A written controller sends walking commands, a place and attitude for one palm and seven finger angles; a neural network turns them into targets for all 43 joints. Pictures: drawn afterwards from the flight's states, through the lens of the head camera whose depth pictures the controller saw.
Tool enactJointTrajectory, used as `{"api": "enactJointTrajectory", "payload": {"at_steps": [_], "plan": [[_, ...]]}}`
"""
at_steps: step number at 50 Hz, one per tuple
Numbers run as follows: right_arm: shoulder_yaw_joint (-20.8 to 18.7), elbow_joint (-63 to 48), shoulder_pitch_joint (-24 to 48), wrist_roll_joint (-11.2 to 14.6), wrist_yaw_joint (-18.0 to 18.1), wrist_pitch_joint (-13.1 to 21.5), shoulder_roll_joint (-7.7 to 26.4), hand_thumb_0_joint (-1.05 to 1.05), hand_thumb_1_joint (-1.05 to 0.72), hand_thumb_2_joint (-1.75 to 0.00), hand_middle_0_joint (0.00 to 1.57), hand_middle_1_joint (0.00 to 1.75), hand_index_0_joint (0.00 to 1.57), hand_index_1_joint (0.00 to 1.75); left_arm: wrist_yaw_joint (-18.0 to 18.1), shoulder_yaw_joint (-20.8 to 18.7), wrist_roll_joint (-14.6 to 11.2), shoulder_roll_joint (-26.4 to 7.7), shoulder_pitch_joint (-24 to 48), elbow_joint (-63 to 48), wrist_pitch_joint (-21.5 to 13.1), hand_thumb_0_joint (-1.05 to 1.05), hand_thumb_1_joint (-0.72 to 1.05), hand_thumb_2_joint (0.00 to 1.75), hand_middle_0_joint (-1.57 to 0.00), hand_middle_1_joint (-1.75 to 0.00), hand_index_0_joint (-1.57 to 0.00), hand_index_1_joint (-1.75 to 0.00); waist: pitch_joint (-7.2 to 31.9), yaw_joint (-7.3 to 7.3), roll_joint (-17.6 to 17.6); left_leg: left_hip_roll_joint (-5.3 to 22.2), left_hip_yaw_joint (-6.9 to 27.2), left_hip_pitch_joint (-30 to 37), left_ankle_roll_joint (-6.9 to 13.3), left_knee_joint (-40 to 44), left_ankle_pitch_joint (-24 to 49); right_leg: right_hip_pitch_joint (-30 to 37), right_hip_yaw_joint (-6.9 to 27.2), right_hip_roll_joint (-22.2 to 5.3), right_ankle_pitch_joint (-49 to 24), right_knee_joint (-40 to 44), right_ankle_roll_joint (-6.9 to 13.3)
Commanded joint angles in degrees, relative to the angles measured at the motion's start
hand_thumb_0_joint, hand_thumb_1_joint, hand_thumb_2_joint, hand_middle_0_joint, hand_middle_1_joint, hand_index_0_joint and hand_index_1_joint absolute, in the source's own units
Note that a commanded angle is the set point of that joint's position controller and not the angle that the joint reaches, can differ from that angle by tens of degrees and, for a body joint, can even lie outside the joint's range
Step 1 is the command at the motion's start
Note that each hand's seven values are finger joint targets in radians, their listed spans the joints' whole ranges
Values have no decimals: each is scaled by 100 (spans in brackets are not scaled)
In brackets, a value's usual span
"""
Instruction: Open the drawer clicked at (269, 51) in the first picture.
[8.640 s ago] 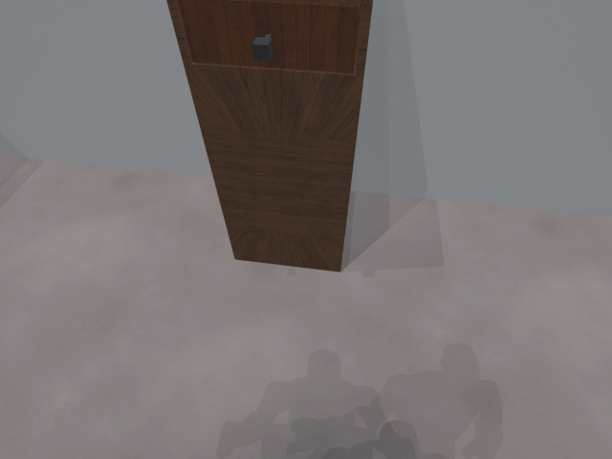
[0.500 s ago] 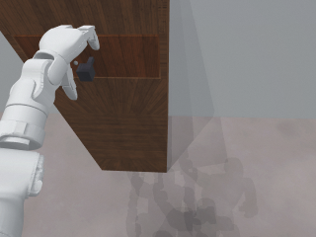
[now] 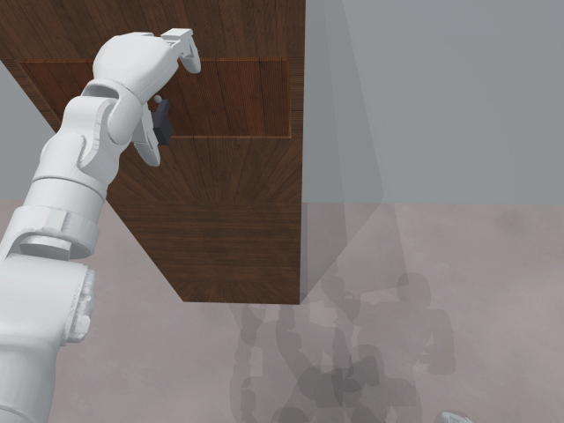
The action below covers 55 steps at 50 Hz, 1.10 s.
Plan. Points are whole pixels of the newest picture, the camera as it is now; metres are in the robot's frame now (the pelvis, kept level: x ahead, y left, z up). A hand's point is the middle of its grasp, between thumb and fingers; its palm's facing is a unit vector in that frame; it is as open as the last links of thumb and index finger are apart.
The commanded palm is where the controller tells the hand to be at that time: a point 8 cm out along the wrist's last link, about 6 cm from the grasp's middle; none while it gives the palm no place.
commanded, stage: move the hooked fingers above the handle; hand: left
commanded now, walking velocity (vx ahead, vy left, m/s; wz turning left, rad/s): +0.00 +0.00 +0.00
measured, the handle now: (159, 119) +0.52 +0.19 +0.13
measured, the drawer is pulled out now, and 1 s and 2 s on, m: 0.00 0.00 0.00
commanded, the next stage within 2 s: none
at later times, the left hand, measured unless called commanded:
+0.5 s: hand (151, 135) +0.45 +0.17 +0.17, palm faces -0.11 -0.01 -0.99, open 13.8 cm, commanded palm +0.47 +0.22 +0.26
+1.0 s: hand (87, 136) +0.44 +0.26 +0.17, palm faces -0.18 +0.05 -0.98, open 13.7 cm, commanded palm +0.45 +0.23 +0.25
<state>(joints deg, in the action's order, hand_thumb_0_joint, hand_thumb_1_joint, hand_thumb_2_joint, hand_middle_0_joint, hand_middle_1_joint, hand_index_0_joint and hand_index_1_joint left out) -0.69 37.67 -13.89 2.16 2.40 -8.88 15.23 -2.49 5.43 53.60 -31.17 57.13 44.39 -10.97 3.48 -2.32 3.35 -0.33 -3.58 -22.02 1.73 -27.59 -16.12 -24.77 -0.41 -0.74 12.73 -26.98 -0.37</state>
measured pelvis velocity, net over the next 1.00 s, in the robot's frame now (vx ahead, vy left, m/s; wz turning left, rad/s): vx -0.01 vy -0.01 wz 0.01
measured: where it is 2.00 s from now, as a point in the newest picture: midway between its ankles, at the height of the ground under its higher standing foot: outside the picture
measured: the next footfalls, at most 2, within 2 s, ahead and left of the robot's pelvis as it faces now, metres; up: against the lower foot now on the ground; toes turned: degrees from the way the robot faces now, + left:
none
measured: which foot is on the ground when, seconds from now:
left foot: down 0.00-1.00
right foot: down 0.00-1.00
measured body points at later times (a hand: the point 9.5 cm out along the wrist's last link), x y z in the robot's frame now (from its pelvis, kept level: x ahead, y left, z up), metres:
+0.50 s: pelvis -0.01 -0.01 +0.00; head +0.04 -0.01 +0.45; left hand +0.45 +0.17 +0.22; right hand +0.09 -0.29 -0.12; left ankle -0.03 +0.10 -0.74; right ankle +0.00 -0.13 -0.74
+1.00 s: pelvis -0.01 -0.01 +0.00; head +0.04 -0.03 +0.45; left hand +0.45 +0.25 +0.23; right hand +0.07 -0.28 -0.13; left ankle -0.03 +0.09 -0.74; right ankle +0.00 -0.13 -0.74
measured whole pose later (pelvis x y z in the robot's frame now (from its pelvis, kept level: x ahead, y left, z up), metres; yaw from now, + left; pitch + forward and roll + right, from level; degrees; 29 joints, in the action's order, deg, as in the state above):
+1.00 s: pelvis -0.01 -0.01 +0.00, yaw +0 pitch +8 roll +0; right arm 0.0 35.5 -16.6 4.1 5.3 -10.4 15.8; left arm -15.0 6.1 54.7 -39.6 54.2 48.9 -4.7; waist 2.5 -1.9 3.1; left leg 0.2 -3.2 -19.3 1.3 -26.1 -14.6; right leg -22.2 -0.8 -0.2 11.7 -26.1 0.3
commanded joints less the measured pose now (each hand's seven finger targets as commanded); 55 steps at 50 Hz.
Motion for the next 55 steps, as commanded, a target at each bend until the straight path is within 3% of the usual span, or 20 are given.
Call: {"api": "enactJointTrajectory", "payload": {"at_steps": [1, 6, 10, 12, 13, 17, 18, 22, 23, 26, 31, 33, 36, 40, 43, 47, 48, 49, 52, 55], "plan": [[-175, -448, -45, -25, -36, 21, 768, 0, -90, -90, 20, 30, 20, 30, 688, -1410, 373, -2849, 3237, -623, 1159, 0, -50, 30, -30, -120, -30, -120, 3078, 420, -199, 3, 80, 727, -126, 128, 3324, 2108, -76, 121, -2552, -177, 247], [-111, -539, 223, 52, 107, -85, 805, 0, -90, -90, 20, 30, 20, 30, 336, -1301, 269, -2827, 2883, -277, 1451, 0, -50, 30, -30, -120, -30, -120, 2754, 381, -868, -28, -1, 591, 24, 337, 2572, 2363, -26, 44, -2380, -34, 159], [-113, -635, 193, 105, 230, -134, 897, 0, -90, -90, 20, 30, 20, 30, -249, -867, 351, -2472, 2396, 211, 1455, 0, -50, 30, -30, -120, -30, -120, 2024, 171, -1144, -16, -5, 428, 102, 463, 1809, 2040, 3, -14, -1820, 191, 99], [-141, -705, 112, 155, 256, -99, 903, 0, -90, -90, 20, 30, 20, 30, -602, -197, 338, -1751, 2396, 125, 1296, 0, -50, 30, -30, -120, -30, -120, 1647, -54, -1036, -18, 46, 559, 126, 471, 1509, 1584, -13, 0, -1466, 313, 106], [-189, -749, 104, 183, 248, -51, 869, 0, -90, -90, 20, 30, 20, 30, -798, 325, 263, -1126, 2574, -157, 1141, 0, -50, 30, -30, -120, -30, -120, 1573, -214, -881, -21, 49, 833, 150, 404, 1533, 1324, 13, 8, -1404, 389, 124], [-281, -644, -89, 131, 261, 103, 828, 0, -90, -90, 20, 30, 20, 30, -1241, 627, -191, -690, 3158, -1315, 389, 0, -50, 30, -30, -120, -30, -120, 1717, -395, -98, -129, 265, 1572, 162, 223, 1564, 734, 46, 76, -1087, 417, 183], [-286, -645, -106, 136, 267, 170, 817, 0, -90, -90, 20, 30, 20, 30, -1320, 878, -424, -366, 3372, -1674, 195, 0, -50, 30, -30, -120, -30, -120, 1739, -471, 10, -167, 289, 1711, 172, 184, 1627, 623, 30, 78, -1057, 430, 192], [-332, -401, -366, 59, 268, 377, 840, 0, -90, -90, 20, 30, 20, 30, -925, -177, -757, -1349, 3952, -2005, -301, 0, -50, 30, -30, -120, -30, -120, 2176, -281, 351, -182, 431, 1794, 19, 83, 1864, 637, -38, 145, -1040, 265, 272], [-317, -382, -399, 29, 266, 385, 881, 0, -90, -90, 20, 30, 20, 30, -672, -551, -707, -1825, 3939, -2008, -341, 0, -50, 30, -30, -120, -30, -120, 2251, -185, 290, -201, 426, 1625, -16, 64, 1957, 762, -60, 165, -1105, 243, 290], [-227, -360, -433, -14, 164, 390, 778, 0, -90, -90, 20, 30, 20, 30, 171, -1292, -363, -2549, 3688, -1489, -145, 0, -50, 30, -30, -120, -30, -120, 2484, 98, 116, -164, 398, 988, -82, 98, 2323, 1266, -94, 162, -1466, 6, 313], [-97, -316, -57, 8, 58, 197, 807, 0, -90, -90, 20, 30, 20, 30, 799, -1011, 277, -2643, 3262, -157, 1028, 0, -50, 30, -30, -120, -30, -120, 2574, 291, -6, -78, 71, 388, -147, 200, 2442, 1890, -40, 96, -1940, -46, 265], [-100, -338, 35, 36, 36, 83, 867, 0, -90, -90, 20, 30, 20, 30, 609, -978, 404, -2628, 3002, 522, 1546, 0, -50, 30, -30, -120, -30, -120, 2757, 350, -236, -60, 12, 310, -143, 237, 2546, 2216, -11, 76, -2191, -43, 244], [-31, -490, 203, 114, 128, -112, 939, 0, -90, -90, 20, 30, 20, 30, 192, -1083, 372, -2922, 2648, 550, 1746, 0, -50, 30, -30, -120, -30, -120, 2394, 384, -953, -48, -49, 108, -29, 397, 2077, 2309, 8, 20, -2037, 59, 149], [11, -661, 357, 205, 323, -185, 970, 0, -90, -90, 20, 30, 20, 30, -241, -932, 378, -2831, 2104, 823, 1702, 0, -50, 30, -30, -120, -30, -120, 1696, 266, -1613, -23, -74, -94, 87, 532, 1226, 2109, 51, -66, -1340, 258, 81], [-64, -850, 244, 200, 407, -132, 992, 0, -90, -90, 20, 30, 20, 30, -687, -880, 353, -2753, 1992, 499, 1268, 0, -50, 30, -30, -120, -30, -120, 1768, 160, -1552, -43, -45, 46, 156, 475, 1083, 2067, 117, -78, -1320, 274, 53], [-235, -888, -60, 135, 387, 8, 867, 0, -90, -90, 20, 30, 20, 30, -1069, -241, 104, -1829, 2594, -981, 302, 0, -50, 30, -30, -120, -30, -120, 2020, -112, -506, -57, 74, 872, 188, 289, 1373, 1468, 136, 11, -1361, 292, 102], [-287, -923, -115, 121, 372, 70, 816, 0, -90, -90, 20, 30, 20, 30, -1120, 172, -51, -1348, 3046, -1737, 16, 0, -50, 30, -30, -120, -30, -120, 2194, -247, -129, -84, 108, 1295, 204, 196, 1585, 1246, 131, 40, -1347, 316, 141], [-352, -831, -181, 110, 359, 127, 796, 0, -90, -90, 20, 30, 20, 30, -1095, 153, -215, -1294, 3337, -2208, -177, 0, -50, 30, -30, -120, -30, -120, 2264, -288, 294, -90, 212, 1714, 187, 129, 1759, 892, 114, 99, -1187, 338, 173], [-437, -552, -425, 56, 328, 341, 823, 0, -90, -90, 20, 30, 20, 30, -927, -9, -699, -1290, 3876, -2790, -542, 0, -50, 30, -30, -120, -30, -120, 2448, -352, 816, -104, 410, 2404, 39, -46, 2344, 392, -23, 185, -1123, 282, 241], [-402, -290, -551, 35, 229, 440, 843, 0, -90, -90, 20, 30, 20, 30, -435, -327, -819, -1490, 3857, -2319, -456, 0, -50, 30, -30, -120, -30, -120, 2247, -256, 582, -115, 517, 2085, -106, -52, 2549, 386, -167, 240, -1174, 215, 279]]}}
